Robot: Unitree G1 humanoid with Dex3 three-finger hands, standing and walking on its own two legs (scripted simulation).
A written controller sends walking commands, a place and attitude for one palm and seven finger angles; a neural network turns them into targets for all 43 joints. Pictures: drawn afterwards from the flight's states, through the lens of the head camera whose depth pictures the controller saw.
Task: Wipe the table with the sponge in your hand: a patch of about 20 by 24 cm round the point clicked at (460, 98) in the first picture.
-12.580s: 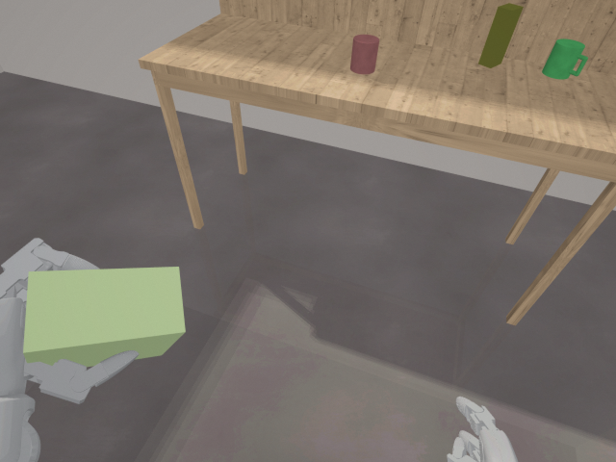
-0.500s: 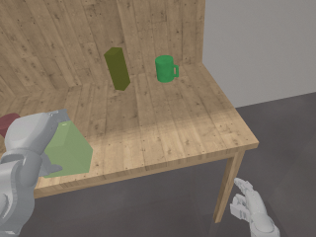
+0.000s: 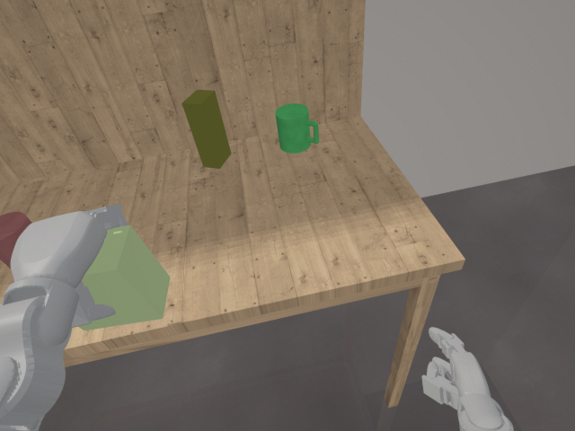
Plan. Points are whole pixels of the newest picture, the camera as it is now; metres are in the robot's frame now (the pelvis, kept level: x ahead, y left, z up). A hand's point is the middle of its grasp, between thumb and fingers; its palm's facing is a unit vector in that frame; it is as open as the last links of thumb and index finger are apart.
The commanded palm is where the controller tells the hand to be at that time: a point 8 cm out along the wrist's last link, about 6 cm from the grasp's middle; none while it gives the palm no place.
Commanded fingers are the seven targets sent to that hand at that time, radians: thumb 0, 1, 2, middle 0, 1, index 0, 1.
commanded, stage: move the sponge above the wiping area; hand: left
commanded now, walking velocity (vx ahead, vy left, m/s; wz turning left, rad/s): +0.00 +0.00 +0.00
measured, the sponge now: (114, 288) +0.23 +0.28 +0.12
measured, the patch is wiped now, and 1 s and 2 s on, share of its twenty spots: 0.00 0.00 0.00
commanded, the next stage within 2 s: none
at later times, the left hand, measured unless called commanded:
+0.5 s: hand (103, 264) +0.25 +0.29 +0.15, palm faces +0.07 -0.07 -0.99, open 10.4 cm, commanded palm +0.22 +0.29 +0.22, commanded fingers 0.00 0.10 1.30 -1.20 -1.60 -1.20 -1.60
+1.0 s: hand (105, 261) +0.26 +0.31 +0.13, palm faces +0.02 -0.05 -1.00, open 10.4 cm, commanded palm +0.24 +0.31 +0.20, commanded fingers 0.00 0.10 1.30 -1.20 -1.60 -1.20 -1.60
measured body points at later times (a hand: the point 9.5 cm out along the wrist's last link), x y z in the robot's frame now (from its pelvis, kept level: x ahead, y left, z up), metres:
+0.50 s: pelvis +0.00 +0.01 +0.00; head -0.01 -0.04 +0.45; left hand +0.24 +0.29 +0.20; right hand +0.26 -0.18 -0.08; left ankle +0.05 +0.14 -0.74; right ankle +0.01 -0.11 -0.74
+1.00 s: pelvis +0.01 +0.00 +0.00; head +0.01 -0.04 +0.45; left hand +0.25 +0.31 +0.19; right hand +0.25 -0.20 -0.09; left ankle +0.05 +0.14 -0.74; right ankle +0.01 -0.11 -0.74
